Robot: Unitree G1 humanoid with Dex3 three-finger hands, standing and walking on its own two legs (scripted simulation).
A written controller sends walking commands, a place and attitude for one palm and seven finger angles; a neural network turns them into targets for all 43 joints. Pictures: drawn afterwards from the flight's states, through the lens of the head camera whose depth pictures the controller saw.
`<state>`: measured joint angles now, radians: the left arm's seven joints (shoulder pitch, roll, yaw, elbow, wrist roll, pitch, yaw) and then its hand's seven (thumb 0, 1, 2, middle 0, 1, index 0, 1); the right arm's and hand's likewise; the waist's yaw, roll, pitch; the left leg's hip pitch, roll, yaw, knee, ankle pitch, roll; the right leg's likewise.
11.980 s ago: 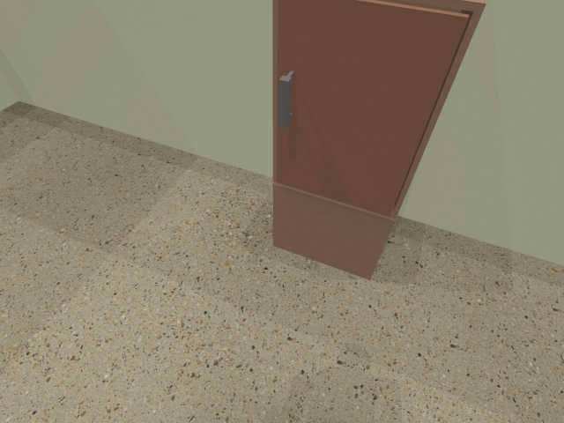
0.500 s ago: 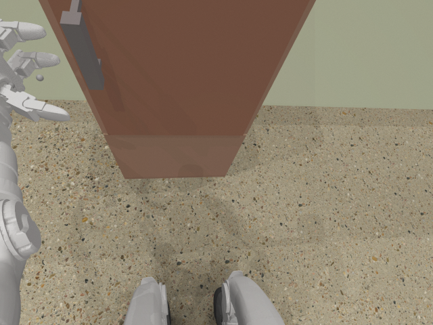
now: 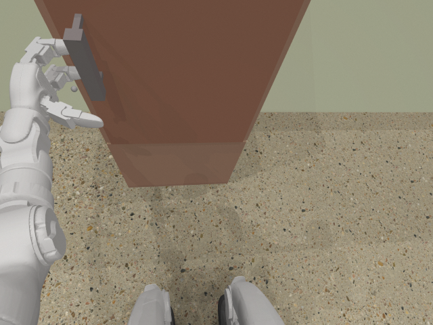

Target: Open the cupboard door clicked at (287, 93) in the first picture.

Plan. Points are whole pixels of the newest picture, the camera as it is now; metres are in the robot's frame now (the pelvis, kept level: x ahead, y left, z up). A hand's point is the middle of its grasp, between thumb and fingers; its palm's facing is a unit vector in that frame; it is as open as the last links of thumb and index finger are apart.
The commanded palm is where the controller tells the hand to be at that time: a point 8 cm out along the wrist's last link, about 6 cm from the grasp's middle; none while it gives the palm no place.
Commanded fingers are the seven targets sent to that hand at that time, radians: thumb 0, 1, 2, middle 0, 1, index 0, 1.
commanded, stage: slide the fingers in behind the handle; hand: left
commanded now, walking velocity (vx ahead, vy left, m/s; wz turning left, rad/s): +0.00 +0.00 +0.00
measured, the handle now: (89, 60) +0.57 +0.18 +0.08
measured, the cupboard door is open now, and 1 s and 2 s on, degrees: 0 0 3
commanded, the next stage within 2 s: close the thumb around the handle in 0.86 s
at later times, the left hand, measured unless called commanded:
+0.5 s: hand (93, 89) +0.51 +0.17 +0.07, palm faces -0.02 -1.00 +0.00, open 14.0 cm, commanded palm +0.49 +0.22 +0.07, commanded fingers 0.00 -0.50 0.30 -0.30 -1.20 -0.30 -1.20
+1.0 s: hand (90, 89) +0.51 +0.18 +0.07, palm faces +0.00 -1.00 +0.00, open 13.9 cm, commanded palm +0.49 +0.22 +0.07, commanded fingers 0.00 -0.33 0.37 -0.31 -1.22 -0.31 -1.22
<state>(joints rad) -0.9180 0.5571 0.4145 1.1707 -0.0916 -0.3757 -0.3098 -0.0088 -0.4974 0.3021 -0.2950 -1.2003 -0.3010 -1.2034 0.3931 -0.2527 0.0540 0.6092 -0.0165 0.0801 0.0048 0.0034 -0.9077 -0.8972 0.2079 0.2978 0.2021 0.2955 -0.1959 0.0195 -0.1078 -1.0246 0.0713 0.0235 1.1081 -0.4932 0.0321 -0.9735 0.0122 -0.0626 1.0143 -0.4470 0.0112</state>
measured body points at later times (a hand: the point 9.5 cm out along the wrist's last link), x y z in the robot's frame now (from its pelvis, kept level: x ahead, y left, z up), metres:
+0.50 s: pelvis +0.00 -0.01 +0.00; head +0.14 +0.01 +0.43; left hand +0.51 +0.23 +0.07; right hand +0.00 -0.28 -0.11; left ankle +0.01 +0.09 -0.66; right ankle +0.01 -0.13 -0.66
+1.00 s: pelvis +0.00 -0.01 +0.00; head +0.14 +0.01 +0.43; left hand +0.51 +0.23 +0.07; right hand +0.00 -0.28 -0.11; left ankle +0.01 +0.09 -0.66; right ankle +0.01 -0.13 -0.66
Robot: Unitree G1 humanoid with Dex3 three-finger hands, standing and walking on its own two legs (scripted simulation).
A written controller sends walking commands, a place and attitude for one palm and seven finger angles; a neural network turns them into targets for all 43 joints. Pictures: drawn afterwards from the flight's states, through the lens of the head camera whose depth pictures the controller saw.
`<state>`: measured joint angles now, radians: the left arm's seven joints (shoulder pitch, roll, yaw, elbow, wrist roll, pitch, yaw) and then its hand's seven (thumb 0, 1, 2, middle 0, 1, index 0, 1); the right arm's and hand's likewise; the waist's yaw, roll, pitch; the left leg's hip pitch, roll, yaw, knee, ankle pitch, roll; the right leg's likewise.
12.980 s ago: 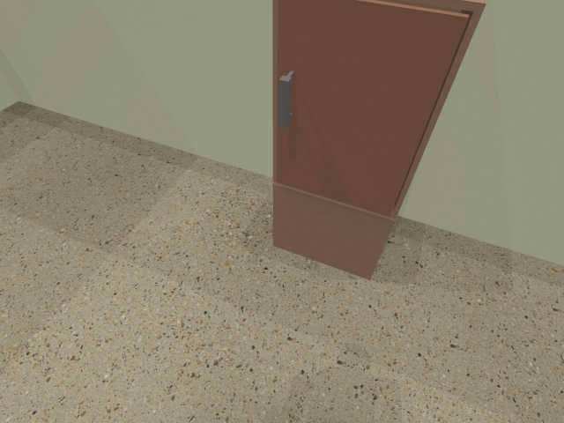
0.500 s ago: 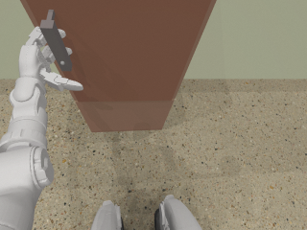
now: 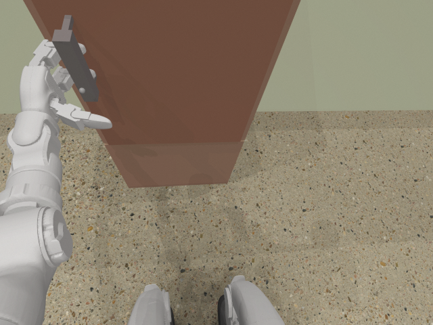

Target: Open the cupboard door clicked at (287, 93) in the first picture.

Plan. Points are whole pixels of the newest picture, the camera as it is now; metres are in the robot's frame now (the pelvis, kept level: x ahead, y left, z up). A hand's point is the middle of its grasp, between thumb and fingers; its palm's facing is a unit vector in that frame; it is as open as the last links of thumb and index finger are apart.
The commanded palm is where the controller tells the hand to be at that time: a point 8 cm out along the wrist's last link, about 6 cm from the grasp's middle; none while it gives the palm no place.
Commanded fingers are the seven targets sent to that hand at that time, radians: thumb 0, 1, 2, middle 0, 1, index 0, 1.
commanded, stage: close the thumb around the handle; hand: left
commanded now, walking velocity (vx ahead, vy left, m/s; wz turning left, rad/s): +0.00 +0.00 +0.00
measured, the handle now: (80, 61) +0.57 +0.19 +0.08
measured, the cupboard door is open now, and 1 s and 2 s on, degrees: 0 3 45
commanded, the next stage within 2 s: pull the door open along its arc in 0.66 s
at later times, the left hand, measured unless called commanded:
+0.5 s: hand (80, 91) +0.51 +0.19 +0.07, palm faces -0.02 -1.00 +0.00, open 7.2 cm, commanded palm +0.49 +0.23 +0.07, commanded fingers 0.00 0.90 0.90 -0.40 -1.35 -0.40 -1.35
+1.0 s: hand (85, 101) +0.49 +0.18 +0.07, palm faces -0.02 -1.00 -0.01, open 7.1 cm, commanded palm +0.44 +0.23 +0.07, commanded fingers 0.00 0.90 0.90 -0.40 -1.35 -0.40 -1.35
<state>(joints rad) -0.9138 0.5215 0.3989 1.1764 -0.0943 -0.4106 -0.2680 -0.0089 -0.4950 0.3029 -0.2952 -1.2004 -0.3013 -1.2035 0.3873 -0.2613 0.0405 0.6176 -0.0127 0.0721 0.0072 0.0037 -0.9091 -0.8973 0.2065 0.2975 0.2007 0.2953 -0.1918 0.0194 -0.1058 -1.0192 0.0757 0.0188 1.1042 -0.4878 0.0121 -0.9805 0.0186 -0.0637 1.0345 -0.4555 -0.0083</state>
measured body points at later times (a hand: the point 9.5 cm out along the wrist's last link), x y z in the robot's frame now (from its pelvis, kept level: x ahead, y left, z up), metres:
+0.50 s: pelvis +0.00 +0.01 +0.00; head +0.14 +0.04 +0.43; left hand +0.51 +0.25 +0.07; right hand +0.00 -0.25 -0.11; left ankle +0.01 +0.11 -0.66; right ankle +0.01 -0.12 -0.66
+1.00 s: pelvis +0.00 +0.01 +0.01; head +0.13 +0.03 +0.44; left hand +0.49 +0.24 +0.07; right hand +0.01 -0.25 -0.11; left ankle +0.01 +0.11 -0.66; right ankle +0.01 -0.12 -0.66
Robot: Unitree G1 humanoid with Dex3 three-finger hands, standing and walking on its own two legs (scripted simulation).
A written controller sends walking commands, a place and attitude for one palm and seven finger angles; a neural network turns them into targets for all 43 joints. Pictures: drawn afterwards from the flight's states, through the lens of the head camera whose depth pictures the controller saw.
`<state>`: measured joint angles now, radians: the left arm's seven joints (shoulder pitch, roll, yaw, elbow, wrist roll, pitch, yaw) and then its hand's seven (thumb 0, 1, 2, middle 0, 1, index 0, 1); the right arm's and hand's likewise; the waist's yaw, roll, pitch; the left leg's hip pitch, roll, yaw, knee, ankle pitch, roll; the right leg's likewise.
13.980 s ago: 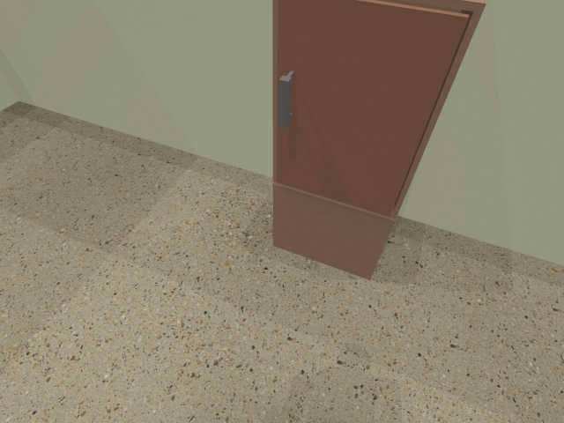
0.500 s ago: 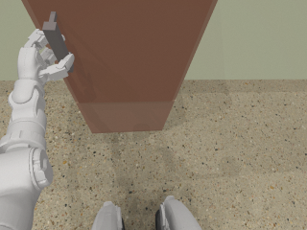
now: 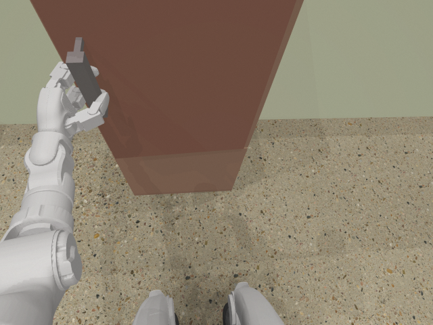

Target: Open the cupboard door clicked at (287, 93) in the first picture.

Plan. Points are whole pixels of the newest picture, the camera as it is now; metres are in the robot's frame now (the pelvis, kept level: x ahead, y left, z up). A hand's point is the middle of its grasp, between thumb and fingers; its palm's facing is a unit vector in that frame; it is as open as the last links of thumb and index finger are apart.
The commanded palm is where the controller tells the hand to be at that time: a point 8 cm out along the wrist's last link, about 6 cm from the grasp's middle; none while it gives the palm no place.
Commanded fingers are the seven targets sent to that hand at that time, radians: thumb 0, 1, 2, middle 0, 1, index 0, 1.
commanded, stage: pull the door open along its arc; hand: left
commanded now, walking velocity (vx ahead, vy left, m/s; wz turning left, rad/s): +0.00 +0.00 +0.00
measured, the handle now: (90, 79) +0.55 +0.19 +0.07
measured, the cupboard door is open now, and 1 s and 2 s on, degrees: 3 45 47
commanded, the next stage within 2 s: open thumb and fingers to let go in 0.66 s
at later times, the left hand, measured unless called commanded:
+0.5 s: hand (145, 187) +0.34 +0.09 +0.07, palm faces +0.40 -0.91 +0.04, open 7.1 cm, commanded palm +0.26 +0.13 +0.07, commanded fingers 0.00 0.90 0.90 -0.40 -1.35 -0.40 -1.35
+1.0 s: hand (179, 227) +0.27 +0.04 +0.07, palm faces +0.43 -0.90 +0.02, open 7.7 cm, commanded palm +0.22 +0.08 +0.07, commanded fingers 0.00 -0.01 0.51 -0.34 -1.25 -0.34 -1.25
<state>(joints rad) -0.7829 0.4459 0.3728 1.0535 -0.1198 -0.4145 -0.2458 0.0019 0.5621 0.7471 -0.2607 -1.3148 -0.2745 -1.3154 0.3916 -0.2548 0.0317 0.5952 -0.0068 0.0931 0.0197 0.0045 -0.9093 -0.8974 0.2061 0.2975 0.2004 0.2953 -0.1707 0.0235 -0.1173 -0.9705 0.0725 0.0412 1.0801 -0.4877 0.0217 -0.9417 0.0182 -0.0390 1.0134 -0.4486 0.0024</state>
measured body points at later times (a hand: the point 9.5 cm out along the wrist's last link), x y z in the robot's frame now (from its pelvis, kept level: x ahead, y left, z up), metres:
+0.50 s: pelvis +0.01 -0.02 +0.01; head +0.06 -0.02 +0.46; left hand +0.31 +0.14 +0.07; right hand +0.18 -0.23 -0.08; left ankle +0.01 +0.10 -0.66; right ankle +0.01 -0.13 -0.66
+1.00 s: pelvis +0.01 -0.07 +0.01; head +0.04 -0.08 +0.46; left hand +0.24 +0.09 +0.07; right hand +0.20 -0.26 -0.08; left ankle +0.01 +0.10 -0.66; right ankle +0.01 -0.13 -0.66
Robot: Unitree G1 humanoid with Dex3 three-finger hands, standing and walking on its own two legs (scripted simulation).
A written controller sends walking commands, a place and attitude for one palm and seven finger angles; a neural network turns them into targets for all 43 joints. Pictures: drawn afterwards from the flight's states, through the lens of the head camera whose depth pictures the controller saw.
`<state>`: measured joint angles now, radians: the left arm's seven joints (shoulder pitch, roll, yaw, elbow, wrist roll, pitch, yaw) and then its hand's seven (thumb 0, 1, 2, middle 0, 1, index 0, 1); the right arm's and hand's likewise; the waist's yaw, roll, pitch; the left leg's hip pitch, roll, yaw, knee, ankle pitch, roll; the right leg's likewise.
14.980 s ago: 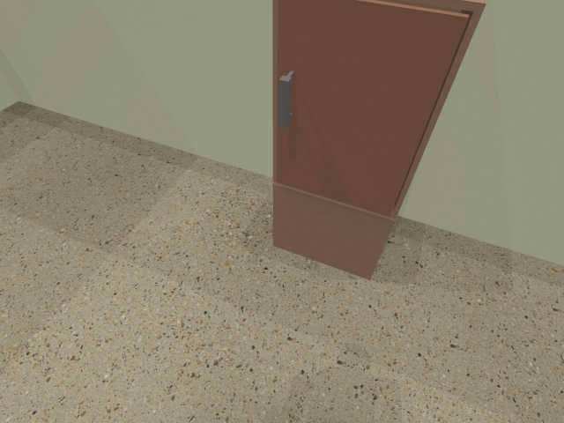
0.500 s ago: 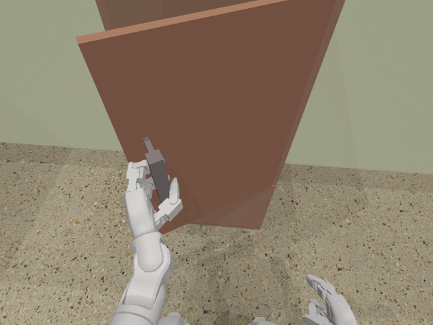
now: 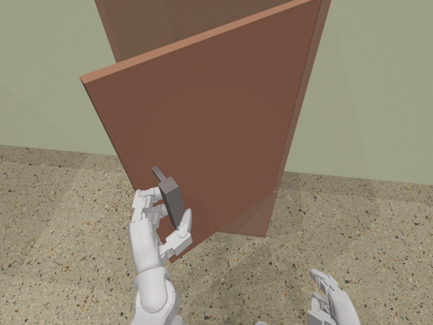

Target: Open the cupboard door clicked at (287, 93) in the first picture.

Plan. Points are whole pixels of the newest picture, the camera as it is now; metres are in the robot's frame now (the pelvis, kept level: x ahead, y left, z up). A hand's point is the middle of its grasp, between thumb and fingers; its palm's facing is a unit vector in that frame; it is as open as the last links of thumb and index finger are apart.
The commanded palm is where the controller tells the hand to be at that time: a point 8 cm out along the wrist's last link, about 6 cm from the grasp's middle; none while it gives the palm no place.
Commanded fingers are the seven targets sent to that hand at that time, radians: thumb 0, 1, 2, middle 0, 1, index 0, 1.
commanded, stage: open thumb and fingers to let go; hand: left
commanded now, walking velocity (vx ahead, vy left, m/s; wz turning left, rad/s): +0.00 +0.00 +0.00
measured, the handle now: (168, 198) +0.33 +0.10 +0.06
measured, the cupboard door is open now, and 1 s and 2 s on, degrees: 45 47 46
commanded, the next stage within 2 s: slide the hand sideways off the handle in 0.58 s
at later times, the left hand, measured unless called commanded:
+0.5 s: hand (178, 229) +0.28 +0.08 +0.05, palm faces +0.25 -0.97 +0.01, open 14.6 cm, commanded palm +0.23 +0.13 +0.05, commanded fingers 0.00 -0.50 0.30 -0.17 -0.40 -0.17 -0.40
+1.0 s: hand (173, 255) +0.23 +0.08 +0.06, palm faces -0.20 -0.98 +0.06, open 16.4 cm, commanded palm +0.22 +0.14 +0.05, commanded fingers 0.00 -0.50 0.30 -0.15 -0.30 -0.15 -0.30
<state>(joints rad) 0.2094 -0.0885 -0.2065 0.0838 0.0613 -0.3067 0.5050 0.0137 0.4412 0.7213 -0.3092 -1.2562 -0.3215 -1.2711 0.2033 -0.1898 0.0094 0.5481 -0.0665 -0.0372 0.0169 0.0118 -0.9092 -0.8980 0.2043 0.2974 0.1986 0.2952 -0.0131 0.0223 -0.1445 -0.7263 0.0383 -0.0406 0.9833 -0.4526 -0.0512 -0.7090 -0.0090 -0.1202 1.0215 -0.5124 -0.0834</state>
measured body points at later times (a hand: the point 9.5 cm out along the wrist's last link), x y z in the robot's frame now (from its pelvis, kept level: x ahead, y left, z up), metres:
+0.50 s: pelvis +0.00 +0.02 +0.00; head +0.04 +0.01 +0.45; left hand +0.26 +0.13 +0.06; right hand +0.17 -0.20 -0.09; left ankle +0.02 +0.17 -0.67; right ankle +0.00 -0.06 -0.67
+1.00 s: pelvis +0.00 +0.05 -0.01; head +0.05 +0.04 +0.44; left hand +0.24 +0.14 +0.06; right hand +0.16 -0.18 -0.09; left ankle +0.02 +0.17 -0.67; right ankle +0.00 -0.06 -0.67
